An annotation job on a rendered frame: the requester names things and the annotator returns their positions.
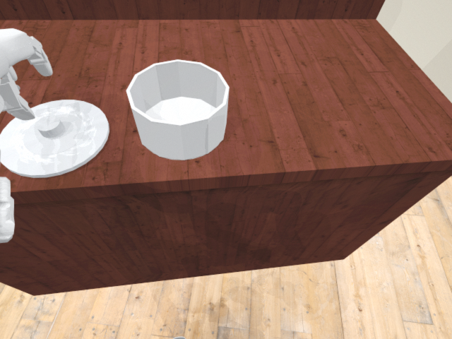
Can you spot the robot left upper arm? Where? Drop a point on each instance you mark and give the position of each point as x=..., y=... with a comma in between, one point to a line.
x=7, y=223

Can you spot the table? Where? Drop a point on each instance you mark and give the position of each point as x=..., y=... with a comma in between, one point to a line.
x=332, y=133

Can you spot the lid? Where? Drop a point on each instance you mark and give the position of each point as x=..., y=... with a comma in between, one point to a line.
x=26, y=152

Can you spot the knob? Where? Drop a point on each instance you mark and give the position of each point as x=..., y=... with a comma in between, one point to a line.
x=50, y=126

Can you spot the pot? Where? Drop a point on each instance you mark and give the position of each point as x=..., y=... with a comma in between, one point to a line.
x=180, y=108

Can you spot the robot left hand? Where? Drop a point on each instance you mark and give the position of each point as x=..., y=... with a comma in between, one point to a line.
x=18, y=46

